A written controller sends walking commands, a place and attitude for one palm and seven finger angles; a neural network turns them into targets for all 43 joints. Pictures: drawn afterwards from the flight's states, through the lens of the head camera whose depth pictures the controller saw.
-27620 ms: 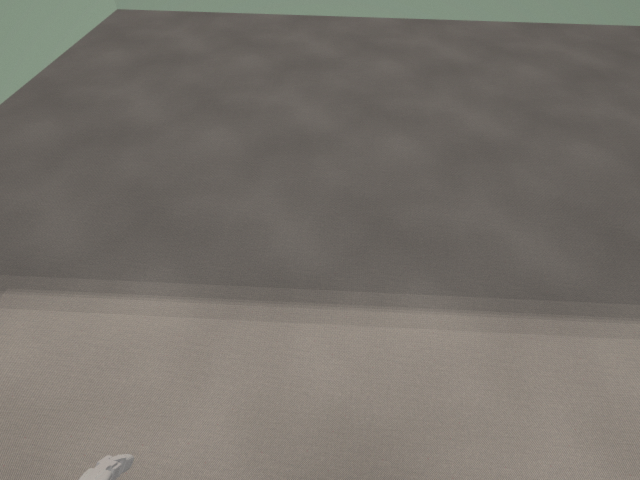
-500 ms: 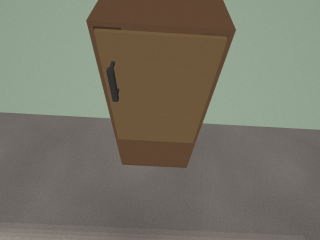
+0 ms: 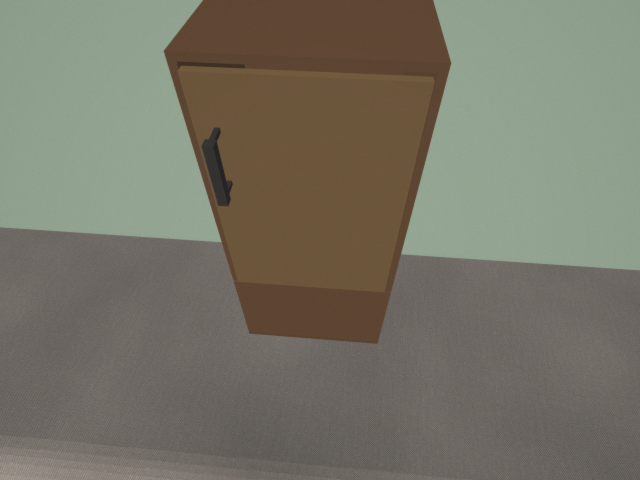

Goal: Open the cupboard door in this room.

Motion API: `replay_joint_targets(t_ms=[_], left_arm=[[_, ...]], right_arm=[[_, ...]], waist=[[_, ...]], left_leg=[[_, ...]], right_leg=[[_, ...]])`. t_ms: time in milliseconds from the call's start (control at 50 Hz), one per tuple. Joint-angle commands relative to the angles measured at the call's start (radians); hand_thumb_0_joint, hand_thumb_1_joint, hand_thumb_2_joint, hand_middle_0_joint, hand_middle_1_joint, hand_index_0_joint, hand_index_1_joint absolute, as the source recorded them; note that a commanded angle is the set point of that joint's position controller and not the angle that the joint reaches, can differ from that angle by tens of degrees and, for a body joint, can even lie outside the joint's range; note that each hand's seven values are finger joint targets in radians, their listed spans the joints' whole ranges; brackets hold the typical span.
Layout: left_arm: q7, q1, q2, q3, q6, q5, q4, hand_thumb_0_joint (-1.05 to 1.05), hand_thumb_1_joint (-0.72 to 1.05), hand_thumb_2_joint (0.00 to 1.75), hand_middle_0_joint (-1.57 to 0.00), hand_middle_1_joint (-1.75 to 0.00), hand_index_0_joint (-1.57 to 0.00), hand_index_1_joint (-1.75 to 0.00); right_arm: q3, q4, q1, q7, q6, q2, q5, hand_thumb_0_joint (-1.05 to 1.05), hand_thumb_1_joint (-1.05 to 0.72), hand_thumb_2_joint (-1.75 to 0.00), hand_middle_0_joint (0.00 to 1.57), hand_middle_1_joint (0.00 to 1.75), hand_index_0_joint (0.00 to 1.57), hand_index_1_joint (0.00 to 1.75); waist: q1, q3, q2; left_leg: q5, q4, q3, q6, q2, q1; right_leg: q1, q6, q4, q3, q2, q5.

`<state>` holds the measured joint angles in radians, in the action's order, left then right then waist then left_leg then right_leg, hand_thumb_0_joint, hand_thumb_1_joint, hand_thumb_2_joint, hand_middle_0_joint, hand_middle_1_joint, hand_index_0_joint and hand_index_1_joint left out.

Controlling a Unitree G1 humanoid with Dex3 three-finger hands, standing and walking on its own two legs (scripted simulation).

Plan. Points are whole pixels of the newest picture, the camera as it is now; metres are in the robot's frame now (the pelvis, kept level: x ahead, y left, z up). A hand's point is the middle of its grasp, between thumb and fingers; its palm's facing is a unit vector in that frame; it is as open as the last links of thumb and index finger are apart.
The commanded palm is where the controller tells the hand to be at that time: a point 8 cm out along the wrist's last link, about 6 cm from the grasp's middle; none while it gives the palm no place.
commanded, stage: look again from close up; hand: left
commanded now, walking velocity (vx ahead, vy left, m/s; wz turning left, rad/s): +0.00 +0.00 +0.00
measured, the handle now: (220, 168) +0.62 +0.22 +0.01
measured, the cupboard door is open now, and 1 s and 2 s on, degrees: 0 0 0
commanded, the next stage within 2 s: shuffle to correct the standing spot in 0.62 s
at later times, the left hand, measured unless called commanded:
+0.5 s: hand out of the picture +0.07 +0.28 -0.17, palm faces +0.04 -0.96 -0.29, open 7.3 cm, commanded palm none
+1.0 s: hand out of the picture -0.02 +0.25 -0.18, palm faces +0.01 -0.98 -0.22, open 7.3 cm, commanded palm none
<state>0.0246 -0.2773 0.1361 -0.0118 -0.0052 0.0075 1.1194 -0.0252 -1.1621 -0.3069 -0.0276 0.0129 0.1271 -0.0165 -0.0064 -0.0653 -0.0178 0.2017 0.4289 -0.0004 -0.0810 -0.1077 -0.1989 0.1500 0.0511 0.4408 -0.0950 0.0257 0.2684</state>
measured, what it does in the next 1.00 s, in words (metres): shifts its weight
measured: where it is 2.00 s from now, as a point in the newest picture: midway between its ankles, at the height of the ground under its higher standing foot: outside the picture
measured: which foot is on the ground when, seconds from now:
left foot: down 0.00-1.00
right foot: down 0.00-1.00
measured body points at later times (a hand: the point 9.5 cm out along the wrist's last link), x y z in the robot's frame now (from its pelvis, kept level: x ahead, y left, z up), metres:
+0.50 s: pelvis +0.00 +0.06 -0.01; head -0.01 +0.07 +0.44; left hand +0.07 +0.33 -0.15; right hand +0.12 -0.20 -0.13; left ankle +0.02 +0.18 -0.74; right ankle -0.01 -0.08 -0.74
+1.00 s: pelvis +0.00 +0.06 -0.01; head +0.00 +0.06 +0.44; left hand -0.02 +0.30 -0.16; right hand +0.00 -0.19 -0.16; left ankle +0.02 +0.18 -0.74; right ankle -0.01 -0.08 -0.74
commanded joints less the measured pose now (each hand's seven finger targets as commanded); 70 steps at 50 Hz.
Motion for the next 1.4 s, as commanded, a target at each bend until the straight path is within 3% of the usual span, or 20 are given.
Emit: replay_joint_targets(t_ms=[0,40,60,80,100,220,360,620,820,1000,1060,1080,1120,1160,1200,1240,1280,1300,1340,1380], left_arm=[[0.008,-0.049,0.103,-0.021,0.020,-0.003,-0.028,0.00,0.90,0.90,-0.20,-0.30,-0.20,-0.30],[0.008,-0.059,0.097,-0.020,0.021,-0.003,-0.019,0.00,0.90,0.90,-0.20,-0.30,-0.20,-0.30],[0.011,-0.062,0.276,-0.017,0.043,0.015,-0.101,0.00,0.90,0.90,-0.20,-0.30,-0.20,-0.30],[0.014,-0.044,0.220,-0.052,0.050,0.012,-0.112,0.00,0.90,0.90,-0.20,-0.30,-0.20,-0.30],[0.016,-0.047,0.218,-0.059,0.054,0.019,-0.105,0.00,0.90,0.90,-0.20,-0.30,-0.20,-0.30],[0.017,-0.069,0.178,-0.048,0.035,0.017,-0.143,0.00,0.90,0.90,-0.20,-0.30,-0.20,-0.30],[0.013,-0.033,0.226,-0.046,0.020,0.017,-0.185,0.00,0.90,0.90,-0.20,-0.30,-0.20,-0.30],[-0.008,0.067,0.307,-0.041,0.013,0.017,-0.204,0.00,0.90,0.90,-0.20,-0.30,-0.20,-0.30],[-0.013,-0.060,0.209,-0.016,-0.008,0.024,-0.137,0.00,0.90,0.90,-0.20,-0.30,-0.20,-0.30],[0.000,-0.177,0.236,-0.045,0.020,0.013,-0.092,0.00,0.90,0.90,-0.20,-0.30,-0.20,-0.30],[0.000,-0.160,0.198,-0.043,0.028,0.014,-0.083,0.00,0.90,0.90,-0.20,-0.30,-0.20,-0.30],[-0.002,-0.147,0.169,-0.039,0.028,0.013,-0.078,0.00,0.90,0.90,-0.20,-0.30,-0.20,-0.30],[-0.006,-0.147,0.080,-0.021,0.028,0.016,-0.081,0.00,0.90,0.90,-0.20,-0.30,-0.20,-0.30],[-0.004,-0.042,0.072,-0.014,0.036,0.021,-0.122,0.00,0.90,0.90,-0.20,-0.30,-0.20,-0.30],[-0.015,-0.015,0.042,-0.020,0.043,0.014,-0.128,0.00,0.90,0.90,-0.20,-0.30,-0.20,-0.30],[-0.018,-0.057,-0.002,-0.017,0.037,0.007,-0.115,0.00,0.90,0.90,-0.20,-0.30,-0.20,-0.30],[-0.014,-0.175,-0.011,-0.020,0.031,0.007,-0.075,0.00,0.90,0.90,-0.20,-0.30,-0.20,-0.30],[-0.005,-0.224,0.019,-0.025,0.036,0.007,-0.055,0.00,0.90,0.90,-0.20,-0.30,-0.20,-0.30],[0.015,-0.226,0.140,-0.043,0.048,0.007,-0.059,0.00,0.90,0.90,-0.20,-0.30,-0.20,-0.30],[0.022,-0.161,0.174,-0.050,0.036,0.007,-0.086,0.00,0.90,0.90,-0.20,-0.30,-0.20,-0.30]], right_arm=[[-0.006,0.024,-0.062,-0.013,-0.017,0.071,0.004,0.00,-0.90,-0.90,0.20,0.30,0.20,0.30],[-0.006,0.027,-0.056,-0.016,-0.020,0.073,0.006,0.00,-0.90,-0.90,0.20,0.30,0.20,0.30],[-0.007,0.163,0.014,-0.001,-0.017,0.186,-0.003,0.00,-0.90,-0.90,0.20,0.30,0.20,0.30],[-0.028,0.193,-0.013,-0.010,-0.035,0.176,-0.012,0.00,-0.90,-0.90,0.20,0.30,0.20,0.30],[-0.033,0.178,0.004,-0.019,-0.043,0.149,-0.011,0.00,-0.90,-0.90,0.20,0.30,0.20,0.30],[-0.031,0.208,-0.006,-0.017,-0.044,0.172,-0.001,0.00,-0.90,-0.90,0.20,0.30,0.20,0.30],[-0.040,0.241,0.063,-0.010,-0.041,0.250,-0.003,0.00,-0.90,-0.90,0.20,0.30,0.20,0.30],[-0.038,0.267,0.164,0.017,-0.043,0.344,-0.005,0.00,-0.90,-0.90,0.20,0.30,0.20,0.30],[-0.019,0.201,0.073,0.022,-0.003,0.270,-0.009,0.00,-0.90,-0.90,0.20,0.30,0.20,0.30],[-0.007,0.176,0.010,0.026,-0.021,0.153,-0.001,0.00,-0.90,-0.90,0.20,0.30,0.20,0.30],[-0.006,0.150,-0.054,0.027,-0.036,0.129,0.003,0.00,-0.90,-0.90,0.20,0.30,0.20,0.30],[-0.007,0.124,-0.110,0.023,-0.043,0.131,0.005,0.00,-0.90,-0.90,0.20,0.30,0.20,0.30],[-0.030,0.059,-0.260,0.009,-0.057,0.212,0.000,0.00,-0.90,-0.90,0.20,0.30,0.20,0.30],[-0.030,0.032,-0.329,-0.011,-0.065,0.211,-0.006,0.00,-0.90,-0.90,0.20,0.30,0.20,0.30],[-0.019,0.049,-0.250,-0.015,-0.073,0.177,-0.007,0.00,-0.90,-0.90,0.20,0.30,0.20,0.30],[-0.014,0.075,-0.158,-0.021,-0.069,0.168,-0.010,0.00,-0.90,-0.90,0.20,0.30,0.20,0.30],[-0.012,0.086,-0.089,-0.027,-0.064,0.159,0.003,0.00,-0.90,-0.90,0.20,0.30,0.20,0.30],[-0.013,0.082,-0.095,-0.027,-0.063,0.143,0.012,0.00,-0.90,-0.90,0.20,0.30,0.20,0.30],[-0.009,0.081,-0.149,-0.018,-0.050,0.077,0.024,0.00,-0.90,-0.90,0.20,0.30,0.20,0.30],[-0.019,0.075,-0.159,-0.025,-0.024,0.035,0.022,0.00,-0.90,-0.90,0.20,0.30,0.20,0.30]], waist=[[-0.002,-0.011,0.018],[0.000,-0.001,0.017],[-0.025,-0.104,0.088],[-0.014,0.097,-0.010],[-0.008,0.163,-0.004],[-0.003,0.092,0.080],[0.010,0.061,-0.016],[0.015,0.045,-0.029],[0.017,-0.003,-0.033],[0.019,-0.070,0.176],[-0.019,-0.078,0.107],[-0.039,-0.077,0.043],[-0.069,-0.032,-0.242],[-0.098,-0.099,-0.230],[-0.064,-0.106,-0.110],[-0.018,-0.068,-0.089],[0.039,0.007,-0.058],[0.058,0.053,-0.008],[0.029,0.145,0.165],[0.012,0.091,0.099]], left_leg=[[-0.097,-0.026,-0.009,0.061,-0.001,0.045],[-0.109,-0.030,-0.008,0.062,-0.003,0.051],[-0.062,0.055,0.033,0.072,0.026,-0.028],[0.008,0.099,0.015,0.079,0.035,-0.036],[-0.029,0.121,0.008,0.083,0.051,-0.052],[-0.206,0.091,0.002,0.115,0.023,-0.050],[-0.332,0.069,0.033,0.126,-0.008,-0.022],[0.089,-0.130,0.118,0.123,-0.020,-0.094],[0.471,-0.191,0.142,0.128,-0.028,-0.145],[0.230,0.208,-0.078,0.105,0.084,-0.227],[0.170,0.134,-0.091,0.112,0.078,-0.109],[0.132,0.068,-0.064,0.116,0.062,-0.031],[0.008,-0.099,0.229,0.195,-0.145,0.152],[-0.225,-0.154,0.345,0.306,-0.265,0.234],[-0.386,-0.128,0.261,0.325,-0.264,0.173],[-0.481,-0.099,0.113,0.271,-0.196,0.054],[-0.487,0.010,0.005,0.192,-0.103,-0.013],[-0.401,0.066,-0.019,0.150,-0.055,-0.038],[0.123,0.173,-0.067,0.075,0.048,-0.130],[0.312,0.293,-0.063,0.069,0.062,-0.121]], right_leg=[[0.085,-0.014,-0.163,0.127,-0.143,-0.057],[0.070,-0.017,-0.151,0.120,-0.140,-0.093],[0.113,-0.024,-0.145,0.127,-0.137,-0.229],[0.031,0.002,-0.068,0.194,-0.218,-0.237],[-0.027,0.024,-0.050,0.200,-0.221,-0.358],[-0.007,0.012,0.030,0.094,-0.151,-0.446],[0.041,-0.016,0.048,0.070,-0.122,-0.271],[0.022,-0.042,-0.026,0.088,-0.124,-0.048],[0.070,-0.049,-0.022,0.056,-0.096,0.219],[0.075,0.062,-0.202,0.299,-0.266,0.379],[0.140,0.057,-0.122,0.213,-0.230,0.233],[0.181,0.034,-0.030,0.143,-0.176,0.168],[0.341,-0.030,0.305,-0.027,-0.042,0.131],[0.540,-0.023,0.544,0.037,-0.078,0.294],[0.511,-0.027,0.516,0.060,-0.129,0.257],[0.300,-0.042,0.318,0.026,-0.120,0.188],[0.076,-0.056,0.101,-0.025,-0.074,-0.119],[-0.037,-0.060,-0.005,0.007,-0.090,-0.287],[-0.173,0.048,0.005,0.237,-0.333,-0.740],[-0.095,0.126,0.000,0.209,-0.402,-0.957]])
